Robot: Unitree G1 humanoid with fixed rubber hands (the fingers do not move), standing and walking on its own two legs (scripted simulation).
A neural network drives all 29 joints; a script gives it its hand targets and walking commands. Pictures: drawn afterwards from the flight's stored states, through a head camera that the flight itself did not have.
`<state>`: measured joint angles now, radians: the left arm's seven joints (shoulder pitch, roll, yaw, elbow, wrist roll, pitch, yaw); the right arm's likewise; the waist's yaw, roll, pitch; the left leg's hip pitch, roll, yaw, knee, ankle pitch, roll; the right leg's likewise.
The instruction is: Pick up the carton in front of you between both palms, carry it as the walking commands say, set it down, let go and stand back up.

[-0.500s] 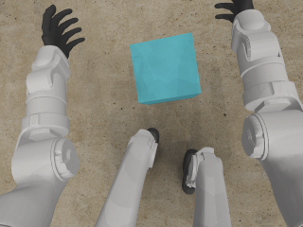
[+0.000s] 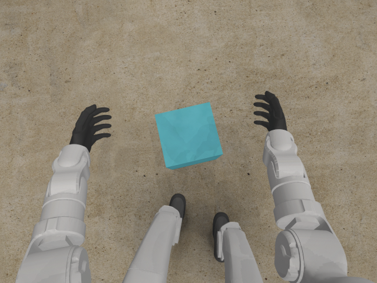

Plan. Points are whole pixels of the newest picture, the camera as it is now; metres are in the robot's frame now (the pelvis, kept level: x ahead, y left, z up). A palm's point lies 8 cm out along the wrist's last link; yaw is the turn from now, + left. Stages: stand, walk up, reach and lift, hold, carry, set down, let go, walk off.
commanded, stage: let go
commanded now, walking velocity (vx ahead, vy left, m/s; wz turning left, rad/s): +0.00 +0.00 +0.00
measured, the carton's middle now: (188, 139) +0.45 +0.09 -0.57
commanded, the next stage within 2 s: stand in 1.14 s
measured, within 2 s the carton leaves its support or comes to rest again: neither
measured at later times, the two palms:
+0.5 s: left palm (71, 219) +0.21 +0.23 -0.01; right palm (343, 193) +0.32 -0.20 -0.02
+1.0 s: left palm (82, 208) +0.23 +0.21 +0.01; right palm out of the picture +0.26 -0.27 +0.00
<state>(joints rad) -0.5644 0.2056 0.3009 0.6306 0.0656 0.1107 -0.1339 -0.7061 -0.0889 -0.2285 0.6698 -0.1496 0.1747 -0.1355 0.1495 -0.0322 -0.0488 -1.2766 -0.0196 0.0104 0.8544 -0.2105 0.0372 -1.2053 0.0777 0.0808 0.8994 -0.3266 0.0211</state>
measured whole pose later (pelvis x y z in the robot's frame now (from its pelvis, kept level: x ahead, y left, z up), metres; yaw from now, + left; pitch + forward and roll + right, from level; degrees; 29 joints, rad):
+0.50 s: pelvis +0.07 -0.01 +0.07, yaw +4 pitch +8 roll +1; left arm 0.20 0.21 -0.01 0.39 -0.05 0.06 -0.07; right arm 0.00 -0.16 -0.09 0.55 -0.06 0.04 -0.03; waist 0.09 0.01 0.03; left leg -0.45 -0.06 -0.03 0.55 -0.24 0.02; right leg -0.37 0.03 0.05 0.58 -0.36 -0.02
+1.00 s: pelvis +0.08 -0.04 +0.07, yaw +4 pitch +1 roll +2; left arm 0.23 0.23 0.05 0.40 0.02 0.14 -0.02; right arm 0.24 -0.22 -0.01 0.50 0.03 0.04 0.00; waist 0.01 -0.06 0.01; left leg -0.23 -0.04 -0.06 0.45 -0.23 -0.02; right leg -0.16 0.05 0.04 0.50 -0.36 -0.06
